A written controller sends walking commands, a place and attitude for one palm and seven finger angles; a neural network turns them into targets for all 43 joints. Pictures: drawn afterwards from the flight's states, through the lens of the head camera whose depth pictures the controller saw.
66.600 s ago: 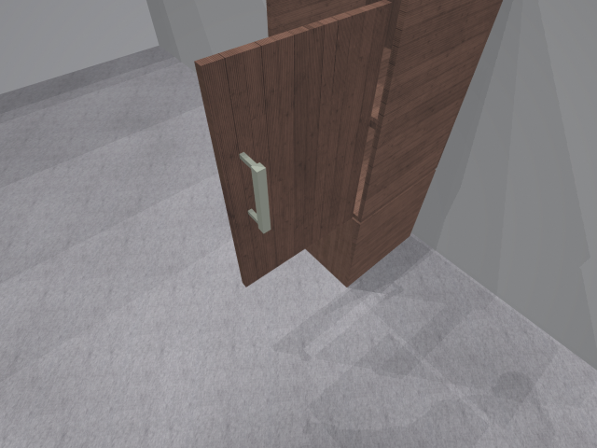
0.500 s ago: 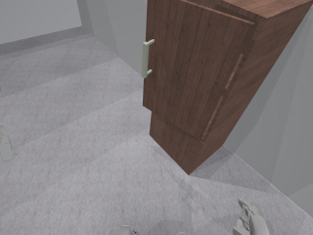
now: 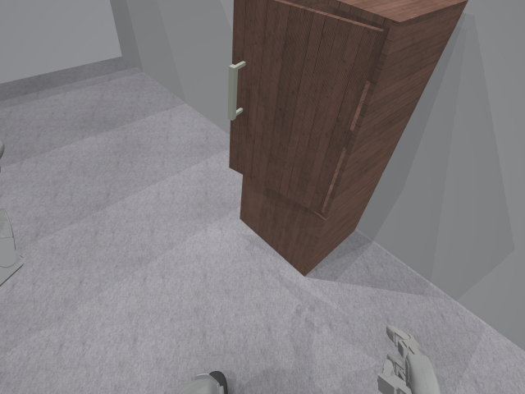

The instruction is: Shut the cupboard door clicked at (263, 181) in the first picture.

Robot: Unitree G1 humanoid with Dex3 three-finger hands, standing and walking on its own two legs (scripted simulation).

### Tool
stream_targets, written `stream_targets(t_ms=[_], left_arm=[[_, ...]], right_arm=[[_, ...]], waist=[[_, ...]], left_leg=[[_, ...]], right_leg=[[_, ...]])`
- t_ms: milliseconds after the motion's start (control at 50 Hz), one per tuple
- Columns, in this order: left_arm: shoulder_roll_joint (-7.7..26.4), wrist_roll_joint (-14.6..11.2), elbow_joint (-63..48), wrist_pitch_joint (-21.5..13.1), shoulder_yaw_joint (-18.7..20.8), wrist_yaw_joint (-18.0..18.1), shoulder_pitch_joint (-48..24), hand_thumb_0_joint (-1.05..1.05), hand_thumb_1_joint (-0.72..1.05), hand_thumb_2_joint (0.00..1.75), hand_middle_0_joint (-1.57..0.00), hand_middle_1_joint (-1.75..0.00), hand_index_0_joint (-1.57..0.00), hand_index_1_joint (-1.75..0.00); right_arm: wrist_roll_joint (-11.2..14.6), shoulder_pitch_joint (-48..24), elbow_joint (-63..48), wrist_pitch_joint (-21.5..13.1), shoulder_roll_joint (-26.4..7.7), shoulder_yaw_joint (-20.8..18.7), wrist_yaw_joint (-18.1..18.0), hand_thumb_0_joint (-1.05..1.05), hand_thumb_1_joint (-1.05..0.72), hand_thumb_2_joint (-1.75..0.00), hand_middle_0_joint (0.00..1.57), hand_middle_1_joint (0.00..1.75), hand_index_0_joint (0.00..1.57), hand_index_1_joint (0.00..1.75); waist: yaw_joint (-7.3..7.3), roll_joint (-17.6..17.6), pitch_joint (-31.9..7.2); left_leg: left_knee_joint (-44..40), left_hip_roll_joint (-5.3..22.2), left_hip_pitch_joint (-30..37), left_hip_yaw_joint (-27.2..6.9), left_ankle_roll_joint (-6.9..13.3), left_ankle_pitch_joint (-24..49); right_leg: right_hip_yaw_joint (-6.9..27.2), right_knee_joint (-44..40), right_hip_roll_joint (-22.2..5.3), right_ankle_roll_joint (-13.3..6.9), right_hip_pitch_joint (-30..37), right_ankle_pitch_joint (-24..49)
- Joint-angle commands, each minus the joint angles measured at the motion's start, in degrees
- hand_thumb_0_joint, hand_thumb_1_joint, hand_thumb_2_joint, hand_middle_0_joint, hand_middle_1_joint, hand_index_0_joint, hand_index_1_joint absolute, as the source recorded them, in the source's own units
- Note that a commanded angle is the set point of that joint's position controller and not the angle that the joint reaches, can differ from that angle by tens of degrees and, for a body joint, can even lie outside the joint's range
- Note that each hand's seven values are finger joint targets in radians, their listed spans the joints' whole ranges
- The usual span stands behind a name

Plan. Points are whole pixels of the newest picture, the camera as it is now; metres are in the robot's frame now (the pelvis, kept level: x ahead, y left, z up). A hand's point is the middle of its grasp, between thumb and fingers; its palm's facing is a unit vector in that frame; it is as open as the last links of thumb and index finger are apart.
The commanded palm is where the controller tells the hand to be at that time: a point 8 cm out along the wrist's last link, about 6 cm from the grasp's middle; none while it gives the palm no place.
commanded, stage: stop stepping back and stand still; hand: left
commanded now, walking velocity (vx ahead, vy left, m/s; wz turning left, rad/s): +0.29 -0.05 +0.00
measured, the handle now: (236, 91) +0.92 +0.07 +0.01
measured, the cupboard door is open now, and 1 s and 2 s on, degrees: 13 13 13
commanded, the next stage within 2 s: let the arm hang, fingers relaxed in 1.72 s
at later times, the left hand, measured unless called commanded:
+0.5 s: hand out of the picture +0.13 +0.26 +0.21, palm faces +0.36 -0.80 -0.48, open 7.4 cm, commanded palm +0.08 +0.29 +0.19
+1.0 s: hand out of the picture +0.17 +0.29 +0.18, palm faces +0.32 -0.82 -0.47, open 7.4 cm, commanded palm +0.11 +0.33 +0.19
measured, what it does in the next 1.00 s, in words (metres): steps on the spot: left foot, then right foot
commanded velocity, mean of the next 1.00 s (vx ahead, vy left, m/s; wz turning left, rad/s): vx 0.13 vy -0.02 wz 0.00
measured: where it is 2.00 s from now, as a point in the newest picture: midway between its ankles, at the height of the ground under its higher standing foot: outside the picture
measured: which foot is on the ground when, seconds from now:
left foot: up 0.00-0.10, down 0.12-0.34, up 0.36-0.70, down 0.72-1.00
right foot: down 0.00-0.12, up 0.14-0.34, down 0.36-1.00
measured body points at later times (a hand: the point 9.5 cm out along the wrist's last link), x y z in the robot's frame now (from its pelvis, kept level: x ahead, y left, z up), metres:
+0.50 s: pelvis -0.10 +0.02 +0.02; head -0.13 +0.03 +0.47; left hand +0.10 +0.30 +0.23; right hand -0.02 -0.24 -0.09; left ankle -0.03 +0.15 -0.64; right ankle -0.11 -0.03 -0.72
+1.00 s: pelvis -0.06 +0.05 +0.01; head -0.06 +0.06 +0.46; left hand +0.15 +0.33 +0.21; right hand +0.08 -0.19 -0.07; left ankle -0.07 +0.18 -0.72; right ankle -0.11 -0.03 -0.72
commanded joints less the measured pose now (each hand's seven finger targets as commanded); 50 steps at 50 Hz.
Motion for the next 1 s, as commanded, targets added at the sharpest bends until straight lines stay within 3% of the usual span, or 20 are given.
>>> stream_targets(t_ms=[0,20,60,100,120,140,180,240,280,300,320,340,360,420,560,640,700,760,860,980], left_arm=[[8.5,0.9,-18.5,-1.9,6.7,4.2,-4.4,0.00,0.90,0.90,-0.20,-0.30,-0.20,-0.30],[7.2,1.8,-14.7,-1.3,4.8,5.0,-9.5,0.00,0.90,0.90,-0.20,-0.30,-0.20,-0.30],[3.1,2.5,-6.1,-0.8,-0.1,5.8,-20.9,0.00,0.90,0.90,-0.20,-0.30,-0.20,-0.30],[4.0,3.2,-7.4,-1.1,-1.1,5.9,-26.4,0.00,0.90,0.90,-0.20,-0.30,-0.20,-0.30],[2.6,3.1,-0.7,-0.9,-1.4,5.3,-18.8,0.00,0.90,0.90,-0.20,-0.30,-0.20,-0.30],[3.0,3.2,-4.6,0.2,-0.6,4.7,-16.9,0.00,0.90,0.90,-0.20,-0.30,-0.20,-0.30],[6.2,3.2,-15.2,0.3,1.6,3.6,-12.2,0.00,0.90,0.90,-0.20,-0.30,-0.20,-0.30],[5.1,2.1,-19.2,0.9,1.9,3.9,1.7,0.00,0.90,0.90,-0.20,-0.30,-0.20,-0.30],[8.2,2.4,-16.9,1.8,5.2,4.2,5.4,0.00,0.90,0.90,-0.20,-0.30,-0.20,-0.30],[8.9,2.2,-16.2,1.8,6.2,4.0,4.7,0.00,0.90,0.90,-0.20,-0.30,-0.20,-0.30],[11.8,2.1,-16.3,1.5,8.6,4.0,0.9,0.00,0.90,0.90,-0.20,-0.30,-0.20,-0.30],[15.1,1.6,-16.5,-0.1,12.4,4.5,-5.5,0.00,0.90,0.90,-0.20,-0.30,-0.20,-0.30],[12.7,1.8,-9.5,-1.1,11.6,5.1,-5.7,0.00,0.90,0.90,-0.20,-0.30,-0.20,-0.30],[5.6,2.1,0.4,-0.4,4.7,4.4,-2.4,0.00,0.90,0.90,-0.20,-0.30,-0.20,-0.30],[3.5,3.2,-2.3,-0.7,-1.2,5.5,-9.4,0.00,0.90,0.90,-0.20,-0.30,-0.20,-0.30],[5.6,3.0,-10.0,-1.0,1.3,6.8,-10.3,0.00,0.90,0.90,-0.20,-0.30,-0.20,-0.30],[6.4,2.5,-13.2,-1.6,3.3,6.8,-8.8,0.00,0.90,0.90,-0.20,-0.30,-0.20,-0.30],[6.4,2.6,-11.5,-1.5,4.8,5.9,-5.0,0.00,0.90,0.90,-0.20,-0.30,-0.20,-0.30],[4.6,1.7,-6.8,-0.7,3.8,5.4,-0.5,0.00,0.90,0.90,-0.20,-0.30,-0.20,-0.30],[6.3,1.5,-8.5,-0.1,4.9,5.1,0.7,0.00,0.90,0.90,-0.20,-0.30,-0.20,-0.30]], right_arm=[[-1.1,-1.1,-6.5,-1.4,-6.9,-1.1,-0.5,0.00,-0.90,-0.90,0.20,0.30,0.20,0.30],[-1.4,-0.7,-6.0,-1.6,-7.0,0.0,-1.1,0.00,-0.90,-0.90,0.20,0.30,0.20,0.30],[-0.5,0.6,-2.1,-3.3,-10.0,-1.1,-2.1,0.00,-0.90,-0.90,0.20,0.30,0.20,0.30],[0.9,-0.8,-4.5,-5.9,-12.1,-2.3,-3.1,0.00,-0.90,-0.90,0.20,0.30,0.20,0.30],[1.3,-2.0,-3.9,-6.2,-11.3,-2.1,-2.8,0.00,-0.90,-0.90,0.20,0.30,0.20,0.30],[0.6,-2.9,-4.2,-5.8,-10.6,-2.1,-2.1,0.00,-0.90,-0.90,0.20,0.30,0.20,0.30],[0.0,-4.9,-5.4,-5.5,-9.0,-2.0,-0.1,0.00,-0.90,-0.90,0.20,0.30,0.20,0.30],[-1.0,-6.0,-7.1,-3.4,-8.2,-1.0,1.2,0.00,-0.90,-0.90,0.20,0.30,0.20,0.30],[-1.2,-5.3,-6.8,-1.7,-7.9,-0.8,0.8,0.00,-0.90,-0.90,0.20,0.30,0.20,0.30],[-1.0,-4.2,-5.9,-0.8,-6.7,-0.7,0.7,0.00,-0.90,-0.90,0.20,0.30,0.20,0.30],[-0.6,-3.4,-4.9,0.1,-6.6,-1.0,0.8,0.00,-0.90,-0.90,0.20,0.30,0.20,0.30],[-1.4,-2.7,-3.9,-0.4,-8.1,-1.2,0.1,0.00,-0.90,-0.90,0.20,0.30,0.20,0.30],[-1.6,-1.7,-3.5,-1.4,-7.0,-1.3,-0.4,0.00,-0.90,-0.90,0.20,0.30,0.20,0.30],[-0.5,-1.9,-3.2,-0.9,-8.3,-1.6,-1.4,0.00,-0.90,-0.90,0.20,0.30,0.20,0.30],[-0.4,-2.8,-3.9,-3.5,-8.7,-1.4,-3.2,0.00,-0.90,-0.90,0.20,0.30,0.20,0.30],[-0.7,-2.6,-4.5,-4.9,-8.8,-1.7,-3.5,0.00,-0.90,-0.90,0.20,0.30,0.20,0.30],[0.3,-2.7,-5.6,-4.6,-11.1,-2.7,-3.3,0.00,-0.90,-0.90,0.20,0.30,0.20,0.30],[0.3,-2.7,-5.2,-4.1,-9.1,-1.3,-2.3,0.00,-0.90,-0.90,0.20,0.30,0.20,0.30],[1.1,-1.0,-5.9,-2.5,-8.3,-1.3,-0.8,0.00,-0.90,-0.90,0.20,0.30,0.20,0.30],[0.8,-2.6,-7.5,-0.5,-8.1,-0.5,-1.2,0.00,-0.90,-0.90,0.20,0.30,0.20,0.30]], waist=[[1.79,-11.3,-0.1],[0.86,-4.7,0.9],[-0.19,9.2,1.9],[2.11,16.1,3.6],[2.09,15.2,0.4],[2.10,22.6,-0.1],[3.89,18.1,-1.6],[4.56,16.5,-5.4],[4.66,14.3,-5.3],[4.61,4.0,-4.5],[4.33,-9.6,-3.2],[2.51,-7.6,-0.2],[1.81,-6.5,-2.9],[2.12,2.1,4.2],[3.94,-10.3,1.8],[4.06,-5.2,-1.8],[3.88,7.8,-5.4],[3.28,14.4,-5.5],[2.24,-2.4,-8.3],[2.59,1.8,-8.6]], left_leg=[[31.7,0.8,14.8,-9.1,-0.2,-11.8],[16.0,1.8,15.3,-6.6,0.5,-10.6],[-5.0,0.4,15.5,-6.2,0.6,-8.1],[-22.9,11.4,9.4,-27.0,5.6,-23.6],[-27.6,11.8,7.5,-27.3,5.0,-38.5],[-31.5,11.9,6.4,-29.6,2.7,-42.8],[-31.8,11.1,4.9,-25.4,0.3,-37.2],[-27.1,8.8,3.5,-13.4,2.3,-28.0],[-14.8,3.6,-3.8,-7.0,0.5,-26.1],[2.3,-0.6,-5.9,-1.4,0.5,-19.1],[23.0,-3.9,-11.0,-0.2,0.5,-13.5],[32.4,-2.2,-12.3,-3.3,-0.1,-8.6],[34.3,0.1,-11.2,-5.0,0.1,-8.5],[31.8,1.3,-7.0,-4.1,0.4,-2.4],[9.1,-0.9,6.6,3.0,2.1,-4.6],[-6.5,-1.8,19.7,3.9,3.1,-2.6],[-10.3,6.8,28.8,-7.7,6.1,11.4],[-9.4,7.6,23.5,-7.2,5.8,19.1],[-0.9,1.2,17.1,0.2,1.8,16.2],[-5.0,2.8,22.0,-1.1,2.3,24.5]], right_leg=[[18.5,-22.2,-20.7,-9.8,-28.4,-17.6],[9.7,-16.3,-15.6,-4.6,-22.1,-10.5],[0.6,-1.1,-8.0,0.0,-13.4,-6.0],[-0.9,12.0,-1.3,3.9,-9.2,-0.8],[-0.2,17.7,0.3,3.7,-6.0,-2.5],[-0.3,24.6,1.8,3.5,-7.7,-3.1],[-1.3,27.0,1.9,2.3,-4.2,0.1],[-7.3,7.2,3.4,0.2,9.9,-3.6],[-5.0,-8.2,1.2,-2.4,20.8,-5.0],[3.4,-16.1,-7.1,-5.0,18.6,-4.2],[23.2,-25.3,-21.9,-9.8,12.3,-8.9],[23.9,-27.2,-25.2,-12.1,5.3,-5.5],[24.7,-27.8,-25.8,-12.6,4.2,-16.9],[20.1,-28.0,-20.9,-9.4,-6.0,-19.6],[9.8,-25.4,-16.5,-4.8,-1.7,-11.2],[7.2,-17.4,-14.3,-4.4,0.9,0.0],[2.5,-3.5,-7.7,1.1,-1.1,16.0],[-2.0,-3.7,-5.0,1.9,2.2,18.6],[5.7,-6.6,-12.1,-1.1,12.2,45.8],[1.2,-5.2,-9.1,1.1,9.3,44.0]])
